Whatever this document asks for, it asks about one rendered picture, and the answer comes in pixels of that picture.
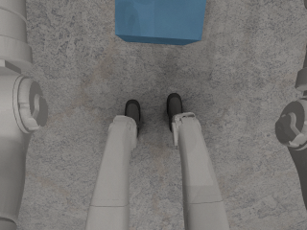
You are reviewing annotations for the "carton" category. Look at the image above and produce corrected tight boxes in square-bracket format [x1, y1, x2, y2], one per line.
[115, 0, 206, 46]

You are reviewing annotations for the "robot right thigh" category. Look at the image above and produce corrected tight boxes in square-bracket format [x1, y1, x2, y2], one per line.
[172, 117, 230, 230]

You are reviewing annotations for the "left robot upper arm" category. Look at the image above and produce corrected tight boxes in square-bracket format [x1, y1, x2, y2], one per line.
[0, 75, 48, 230]

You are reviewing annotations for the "right robot upper arm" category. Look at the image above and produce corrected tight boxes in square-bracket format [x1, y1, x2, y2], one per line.
[274, 97, 307, 211]

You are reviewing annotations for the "left robot forearm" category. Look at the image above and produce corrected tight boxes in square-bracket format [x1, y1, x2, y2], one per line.
[0, 0, 34, 76]

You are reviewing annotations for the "right robot forearm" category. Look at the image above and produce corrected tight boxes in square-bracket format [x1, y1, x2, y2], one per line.
[295, 0, 307, 97]

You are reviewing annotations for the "robot left shin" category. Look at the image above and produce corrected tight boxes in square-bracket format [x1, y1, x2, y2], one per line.
[107, 115, 136, 134]

